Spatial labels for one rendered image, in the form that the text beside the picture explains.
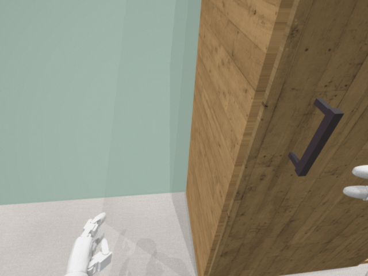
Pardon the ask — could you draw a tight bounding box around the right robot hand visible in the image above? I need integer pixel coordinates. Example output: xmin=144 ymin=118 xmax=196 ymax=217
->
xmin=343 ymin=165 xmax=368 ymax=276

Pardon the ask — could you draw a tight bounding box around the left robot hand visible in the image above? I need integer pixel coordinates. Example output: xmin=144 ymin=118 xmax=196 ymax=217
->
xmin=66 ymin=212 xmax=112 ymax=276

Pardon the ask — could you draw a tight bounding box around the handle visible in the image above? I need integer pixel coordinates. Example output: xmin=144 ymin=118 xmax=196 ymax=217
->
xmin=288 ymin=98 xmax=344 ymax=177

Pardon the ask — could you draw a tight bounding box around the wardrobe door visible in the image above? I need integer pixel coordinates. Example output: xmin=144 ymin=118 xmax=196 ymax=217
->
xmin=208 ymin=0 xmax=368 ymax=276

